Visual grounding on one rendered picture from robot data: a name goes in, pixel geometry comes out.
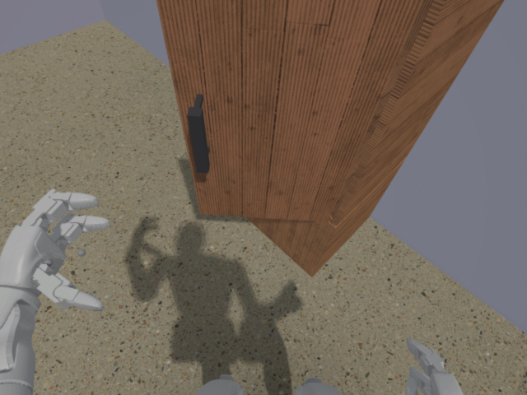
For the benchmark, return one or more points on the cupboard door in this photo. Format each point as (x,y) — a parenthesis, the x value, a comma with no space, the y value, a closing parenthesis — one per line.
(289,91)

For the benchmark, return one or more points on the left robot shin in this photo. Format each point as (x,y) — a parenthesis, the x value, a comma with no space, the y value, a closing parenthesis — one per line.
(229,377)

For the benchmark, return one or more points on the handle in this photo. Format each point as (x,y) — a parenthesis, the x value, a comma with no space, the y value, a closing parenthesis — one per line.
(198,135)

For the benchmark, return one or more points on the right robot shin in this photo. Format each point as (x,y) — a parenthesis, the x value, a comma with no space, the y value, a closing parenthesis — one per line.
(312,380)

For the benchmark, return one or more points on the robot right hand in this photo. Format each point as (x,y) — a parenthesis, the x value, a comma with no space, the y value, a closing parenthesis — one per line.
(440,381)

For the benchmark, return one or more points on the robot left hand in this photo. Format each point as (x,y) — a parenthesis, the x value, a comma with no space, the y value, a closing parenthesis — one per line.
(28,246)

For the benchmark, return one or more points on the left robot forearm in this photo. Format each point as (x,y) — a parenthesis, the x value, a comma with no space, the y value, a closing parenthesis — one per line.
(18,308)

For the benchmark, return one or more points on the robot shin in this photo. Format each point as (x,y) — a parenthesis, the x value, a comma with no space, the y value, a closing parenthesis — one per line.
(312,380)
(229,377)

